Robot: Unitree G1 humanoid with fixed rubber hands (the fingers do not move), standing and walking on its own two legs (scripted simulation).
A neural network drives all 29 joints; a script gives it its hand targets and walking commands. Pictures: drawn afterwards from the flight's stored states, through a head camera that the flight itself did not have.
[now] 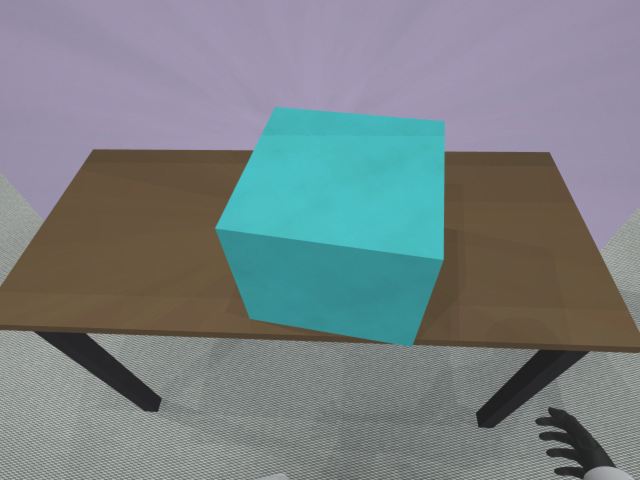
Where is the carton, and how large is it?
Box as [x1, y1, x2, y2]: [215, 107, 444, 346]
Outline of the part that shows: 275,107 215,228 249,317 253,319 411,346 443,259 444,121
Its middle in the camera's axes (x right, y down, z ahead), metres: +0.03 -0.03 +0.62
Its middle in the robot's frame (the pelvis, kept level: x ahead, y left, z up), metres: +0.49 -0.02 +0.01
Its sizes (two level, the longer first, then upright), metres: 0.270 0.267 0.233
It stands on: a table, 0.64 m high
